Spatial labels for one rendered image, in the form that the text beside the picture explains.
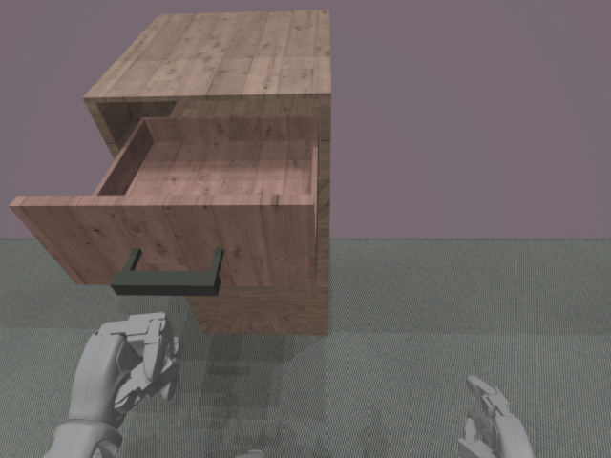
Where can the cabinet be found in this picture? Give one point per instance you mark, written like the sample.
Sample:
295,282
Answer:
223,64

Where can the left robot forearm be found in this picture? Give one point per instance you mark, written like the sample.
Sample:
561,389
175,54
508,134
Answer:
85,439

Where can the left robot hand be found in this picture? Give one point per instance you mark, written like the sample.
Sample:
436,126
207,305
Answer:
142,347

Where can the drawer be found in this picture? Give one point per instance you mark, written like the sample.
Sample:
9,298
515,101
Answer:
183,186

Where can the right robot hand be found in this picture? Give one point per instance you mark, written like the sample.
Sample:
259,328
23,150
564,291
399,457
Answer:
504,437

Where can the handle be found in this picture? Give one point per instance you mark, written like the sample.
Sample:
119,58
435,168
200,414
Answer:
167,283

